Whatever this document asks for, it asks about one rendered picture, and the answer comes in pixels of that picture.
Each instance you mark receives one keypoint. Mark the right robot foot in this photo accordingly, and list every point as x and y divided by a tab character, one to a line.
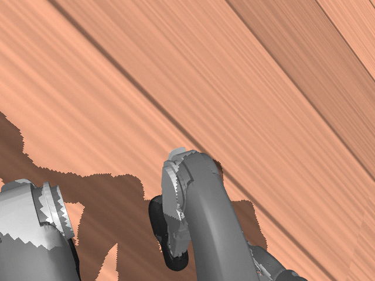
160	229

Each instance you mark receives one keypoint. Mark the right robot hand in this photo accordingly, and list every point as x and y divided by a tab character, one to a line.
268	267

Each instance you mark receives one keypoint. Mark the left robot foot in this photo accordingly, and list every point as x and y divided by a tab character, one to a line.
75	256

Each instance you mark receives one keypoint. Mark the right robot arm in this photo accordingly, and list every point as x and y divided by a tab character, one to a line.
289	275

